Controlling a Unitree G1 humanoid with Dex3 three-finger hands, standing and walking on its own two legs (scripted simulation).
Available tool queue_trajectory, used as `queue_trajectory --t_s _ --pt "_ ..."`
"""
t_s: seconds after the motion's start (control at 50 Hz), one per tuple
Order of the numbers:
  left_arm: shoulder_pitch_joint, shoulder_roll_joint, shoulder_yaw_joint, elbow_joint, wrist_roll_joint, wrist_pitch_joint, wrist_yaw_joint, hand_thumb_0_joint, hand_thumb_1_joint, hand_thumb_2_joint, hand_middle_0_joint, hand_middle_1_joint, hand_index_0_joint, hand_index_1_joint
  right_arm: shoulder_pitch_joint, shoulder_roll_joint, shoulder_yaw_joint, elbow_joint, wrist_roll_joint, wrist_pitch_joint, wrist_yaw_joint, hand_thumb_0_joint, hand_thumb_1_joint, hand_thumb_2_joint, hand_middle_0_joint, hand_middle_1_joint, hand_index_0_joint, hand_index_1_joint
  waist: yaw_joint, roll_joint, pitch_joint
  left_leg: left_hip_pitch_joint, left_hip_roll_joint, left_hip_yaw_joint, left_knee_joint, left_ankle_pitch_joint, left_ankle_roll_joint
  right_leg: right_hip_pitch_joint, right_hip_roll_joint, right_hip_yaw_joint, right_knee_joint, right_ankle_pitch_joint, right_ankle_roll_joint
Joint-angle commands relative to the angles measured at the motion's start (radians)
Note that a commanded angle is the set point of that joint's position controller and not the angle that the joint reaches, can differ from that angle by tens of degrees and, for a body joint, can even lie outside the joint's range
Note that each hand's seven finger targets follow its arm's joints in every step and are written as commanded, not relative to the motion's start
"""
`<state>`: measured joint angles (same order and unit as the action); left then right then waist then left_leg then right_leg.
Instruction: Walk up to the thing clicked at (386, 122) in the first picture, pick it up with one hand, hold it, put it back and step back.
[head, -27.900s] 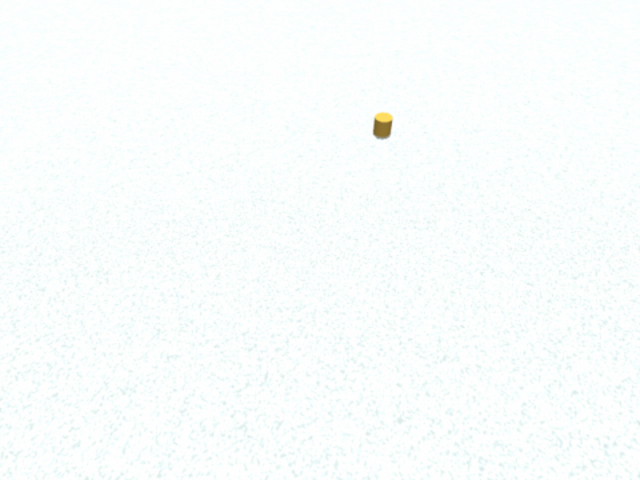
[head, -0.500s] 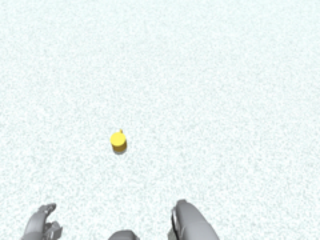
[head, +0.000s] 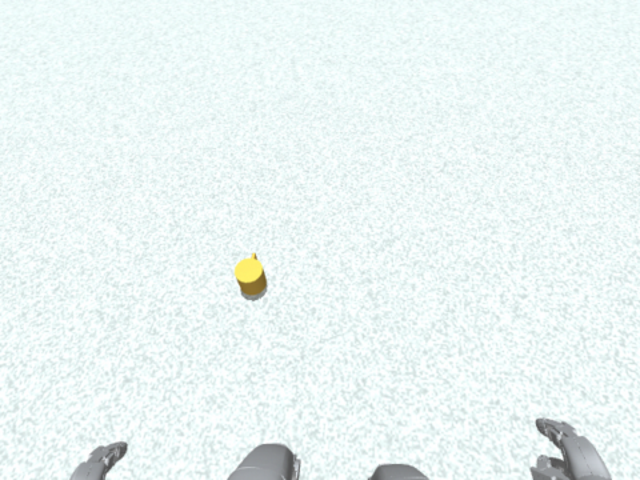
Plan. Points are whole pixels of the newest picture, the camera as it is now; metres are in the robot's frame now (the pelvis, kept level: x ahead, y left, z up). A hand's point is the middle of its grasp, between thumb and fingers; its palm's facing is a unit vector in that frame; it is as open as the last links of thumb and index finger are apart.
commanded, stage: walk up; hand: left
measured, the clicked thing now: (251, 272) +0.78 +0.27 -0.72
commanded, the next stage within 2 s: stand in 1.56 s
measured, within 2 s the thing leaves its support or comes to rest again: neither
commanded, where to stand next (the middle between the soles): +0.38 +0.01 m, yaw +1 degrees
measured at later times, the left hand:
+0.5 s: hand out of the picture -0.08 +0.24 -0.15, palm faces +0.03 -0.93 -0.37, open 7.3 cm
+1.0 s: hand out of the picture -0.01 +0.27 -0.15, palm faces +0.03 -0.92 -0.39, open 7.3 cm
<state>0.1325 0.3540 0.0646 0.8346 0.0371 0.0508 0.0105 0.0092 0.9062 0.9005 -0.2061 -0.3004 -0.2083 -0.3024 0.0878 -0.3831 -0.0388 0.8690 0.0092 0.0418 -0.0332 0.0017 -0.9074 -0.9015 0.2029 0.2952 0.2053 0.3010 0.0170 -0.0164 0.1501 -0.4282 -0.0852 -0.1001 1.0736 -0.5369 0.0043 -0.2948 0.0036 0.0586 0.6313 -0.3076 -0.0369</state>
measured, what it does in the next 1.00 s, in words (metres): steps on the spot: left foot, then right foot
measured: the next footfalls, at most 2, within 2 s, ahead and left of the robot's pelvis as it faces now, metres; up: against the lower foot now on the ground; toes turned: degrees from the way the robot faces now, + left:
left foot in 0.14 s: -0.03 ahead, +0.12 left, +0.00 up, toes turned +3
right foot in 0.44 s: -0.08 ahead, -0.15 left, +0.00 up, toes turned +4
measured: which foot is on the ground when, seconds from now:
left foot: up 0.00-0.12, down 0.14-0.46, up 0.48-0.72, down 0.74-1.00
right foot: down 0.00-0.18, up 0.20-0.42, down 0.44-0.78, up 0.80-0.98, down 1.00-1.00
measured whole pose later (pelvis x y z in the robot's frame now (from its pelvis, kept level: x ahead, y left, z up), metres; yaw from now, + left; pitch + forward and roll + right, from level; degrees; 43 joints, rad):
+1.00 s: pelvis -0.08 -0.01 +0.00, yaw +2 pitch -3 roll +0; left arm 0.20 0.40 0.06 0.97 0.01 -0.04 0.00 0.01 0.91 0.90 -0.20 -0.30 -0.21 -0.30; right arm 0.19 -0.35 -0.05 0.96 -0.03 -0.01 0.02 0.00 -0.90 -0.90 0.20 0.30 0.21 0.30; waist -0.01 -0.01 0.09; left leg -0.24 0.03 0.02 0.58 -0.29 -0.01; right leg -0.25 -0.02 -0.01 0.58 -0.30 -0.01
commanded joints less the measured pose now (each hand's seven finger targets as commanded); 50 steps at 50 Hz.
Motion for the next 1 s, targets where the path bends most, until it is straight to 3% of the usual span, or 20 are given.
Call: queue_trajectory --t_s 0.0,0.06,0.12,0.16,0.18,0.26,0.34,0.4,0.44,0.48,0.5,0.54,0.62,0.72,0.74,0.76,0.78,0.8,0.94,0.98 --pt "-0.029 0.234 0.074 -0.122 0.019 -0.013 0.015 0.0 0.9 0.9 -0.2 -0.3 -0.2 -0.3 0.086 -0.176 -0.046 -0.049 -0.005 -0.033 -0.019 0.0 -0.9 -0.9 0.2 0.3 0.2 0.3 0.007 -0.133 -0.183 0.004 0.009 0.058 -0.131 0.027 -0.021 0.143 -0.169 0.13 -0.13 0.536 -0.157" --pt "0.009 0.23 0.076 -0.118 0.018 -0.014 0.01 0.0 0.9 0.9 -0.2 -0.3 -0.2 -0.3 0.095 -0.156 -0.045 -0.045 -0.022 -0.052 -0.015 0.0 -0.9 -0.9 0.2 0.3 0.2 0.3 0.024 -0.183 -0.223 0.026 0.057 0.113 -0.42 0.064 -0.023 0.257 -0.195 0.159 -0.086 0.421 -0.157" --pt "0.014 0.216 0.059 -0.113 -0.003 0.0 -0.003 0.0 0.9 0.9 -0.2 -0.3 -0.2 -0.3 0.139 -0.171 -0.065 -0.016 -0.045 -0.07 -0.011 0.0 -0.9 -0.9 0.2 0.3 0.2 0.3 -0.004 -0.107 -0.229 0.281 0.099 0.042 -0.741 0.364 0.015 0.067 -0.146 0.13 0.038 0.255 -0.073" --pt "0.036 0.166 0.049 -0.098 -0.016 0.0 -0.002 0.0 0.9 0.9 -0.2 -0.3 -0.2 -0.3 0.043 -0.293 -0.085 -0.048 -0.069 -0.075 -0.004 0.0 -0.9 -0.9 0.2 0.3 0.2 0.3 0.024 0.151 -0.167 0.301 0.426 -0.373 -0.8 0.3 0.167 -0.234 0.05 0.018 0.246 -0.236 0.017" --pt "-0.045 0.221 0.062 -0.1 -0.005 0.0 0.008 0.0 0.9 0.9 -0.2 -0.3 -0.2 -0.3 0.034 -0.34 -0.093 -0.052 -0.058 -0.076 -0.003 0.0 -0.9 -0.9 0.2 0.3 0.2 0.3 -0.043 0.18 -0.14 0.076 0.531 -0.427 -0.822 0.239 0.267 -0.103 -0.001 0.093 0.364 -0.301 0.027" --pt "0.066 0.219 0.071 -0.031 -0.022 -0.009 -0.02 0.0 0.9 0.9 -0.2 -0.3 -0.2 -0.3 -0.06 -0.22 -0.061 -0.069 -0.06 -0.093 -0.002 0.0 -0.9 -0.9 0.2 0.3 0.2 0.3 0.04 0.169 -0.093 0.097 0.32 -0.1 -0.759 0.319 0.166 -0.064 0.041 0.091 0.398 -0.134 0.021" --pt "0.012 0.206 0.053 -0.02 -0.016 -0.04 -0.037 0.0 0.9 0.9 -0.2 -0.3 -0.2 -0.3 0.034 -0.227 -0.075 -0.04 -0.058 -0.084 0.016 0.0 -0.9 -0.9 0.2 0.3 0.2 0.3 -0.042 0.21 -0.118 0.252 0.269 -0.092 -0.756 0.032 0.151 -0.054 0.004 -0.005 0.063 -0.19 0.043" --pt "0.131 0.183 0.051 0.057 -0.012 -0.084 -0.015 0.0 0.9 0.9 -0.2 -0.3 -0.2 -0.3 0.035 -0.229 -0.075 -0.042 -0.052 -0.053 0.03 0.0 -0.9 -0.9 0.2 0.3 0.2 0.3 0.005 0.187 -0.174 0.243 0.238 0.006 -0.565 0.22 0.137 0.15 0.026 -0.069 -0.342 -0.034 0.021" --pt "0.177 0.276 0.074 0.081 0.008 -0.106 0.004 0.0 0.9 0.9 -0.2 -0.3 -0.2 -0.3 0.029 -0.133 -0.046 -0.072 -0.028 -0.049 0.032 0.0 -0.9 -0.9 0.2 0.3 0.2 0.3 0.02 -0.069 -0.171 -0.031 0.127 0.086 -0.308 0.206 0.036 0.329 -0.133 0.258 -0.34 0.082 -0.034" --pt "0.062 0.377 0.085 0.039 0.012 -0.103 0.006 0.0 0.9 0.9 -0.2 -0.3 -0.2 -0.3 0.009 -0.187 -0.065 -0.055 -0.033 -0.046 0.026 0.0 -0.9 -0.9 0.2 0.3 0.2 0.3 0.026 -0.118 -0.055 -0.019 0.114 -0.004 -0.183 -0.036 -0.002 0.011 -0.382 0.539 -0.399 -0.25 -0.21" --pt "0.005 0.344 0.08 0.026 0.005 -0.103 0.003 0.0 0.9 0.9 -0.2 -0.3 -0.2 -0.3 0.051 -0.207 -0.075 -0.036 -0.029 -0.05 0.032 0.0 -0.9 -0.9 0.2 0.3 0.2 0.3 -0.017 -0.11 -0.014 0.013 0.154 -0.024 -0.193 0.011 0.006 -0.024 -0.361 0.472 -0.376 -0.247 -0.208" --pt "0.04 0.278 0.064 0.038 -0.004 -0.114 0.004 0.0 0.9 0.9 -0.2 -0.3 -0.2 -0.3 0.025 -0.182 -0.069 -0.03 -0.026 -0.058 0.043 0.0 -0.9 -0.9 0.2 0.3 0.2 0.3 -0.002 -0.104 -0.016 -0.052 0.126 0.009 -0.255 0.072 0.002 0.097 -0.258 0.296 -0.365 -0.1 -0.147" --pt "0.11 0.297 0.065 0.059 -0.005 -0.118 0.001 0.0 0.9 0.9 -0.2 -0.3 -0.2 -0.3 0.012 -0.165 -0.066 -0.029 -0.037 -0.064 0.053 0.0 -0.9 -0.9 0.2 0.3 0.2 0.3 0.03 -0.153 -0.045 0.007 0.113 0.066 -0.351 0.1 -0.004 0.115 -0.247 0.222 -0.313 0.134 -0.133" --pt "0.05 0.241 0.032 0.034 -0.025 -0.099 0.0 0.0 0.9 0.9 -0.2 -0.3 -0.2 -0.3 0.133 -0.167 -0.083 0.035 -0.041 -0.082 0.048 0.0 -0.9 -0.9 0.2 0.3 0.2 0.3 -0.05 -0.09 -0.154 0.358 0.087 0.101 -0.666 0.369 0.021 0.009 -0.141 0.03 -0.05 0.354 -0.045" --pt "0.073 0.195 0.02 0.024 -0.031 -0.1 0.0 0.0 0.9 0.9 -0.2 -0.3 -0.2 -0.3 0.187 -0.225 -0.101 0.042 -0.047 -0.089 0.041 0.0 -0.9 -0.9 0.2 0.3 0.2 0.3 -0.067 0.075 -0.215 0.461 0.227 -0.089 -0.722 0.394 0.069 -0.072 -0.057 -0.033 0.143 0.266 -0.005" --pt "0.078 0.162 0.011 0.023 -0.043 -0.095 0.004 0.0 0.9 0.9 -0.2 -0.3 -0.2 -0.3 0.177 -0.283 -0.11 0.027 -0.045 -0.091 0.039 0.0 -0.9 -0.9 0.2 0.3 0.2 0.3 -0.052 0.191 -0.218 0.482 0.397 -0.339 -0.78 0.287 0.176 -0.208 0.044 -0.105 0.245 -0.124 0.021" --pt "0.062 0.236 0.033 0.043 -0.031 -0.087 0.013 0.0 0.9 0.9 -0.2 -0.3 -0.2 -0.3 0.167 -0.316 -0.116 0.029 -0.04 -0.086 0.043 0.0 -0.9 -0.9 0.2 0.3 0.2 0.3 -0.062 0.147 -0.182 0.331 0.457 -0.393 -0.796 0.14 0.263 -0.151 -0.013 -0.001 0.306 -0.311 0.013" --pt "0.056 0.251 0.031 0.048 -0.032 -0.088 0.01 0.0 0.9 0.9 -0.2 -0.3 -0.2 -0.3 0.129 -0.303 -0.115 0.027 -0.04 -0.08 0.042 0.0 -0.9 -0.9 0.2 0.3 0.2 0.3 -0.042 0.131 -0.118 0.239 0.445 -0.355 -0.813 0.07 0.268 -0.134 -0.03 0.006 0.305 -0.312 0.006" --pt "0.14 0.18 0.032 0.11 -0.028 -0.106 0.001 0.0 0.9 0.9 -0.2 -0.3 -0.2 -0.3 -0.002 -0.207 -0.066 -0.001 -0.029 -0.07 0.041 0.0 -0.9 -0.9 0.2 0.3 0.2 0.3 0.029 0.189 -0.142 0.146 0.276 -0.038 -0.624 0.442 0.126 0.145 -0.011 -0.099 -0.189 0.071 0.023" --pt "0.147 0.234 0.047 0.124 -0.013 -0.114 0.015 0.0 0.9 0.9 -0.2 -0.3 -0.2 -0.3 -0.013 -0.133 -0.039 -0.009 -0.004 -0.062 0.036 0.0 -0.9 -0.9 0.2 0.3 0.2 0.3 0.044 0.056 -0.173 0.055 0.199 0.03 -0.477 0.426 0.044 0.257 -0.065 0.025 -0.24 0.209 0.004"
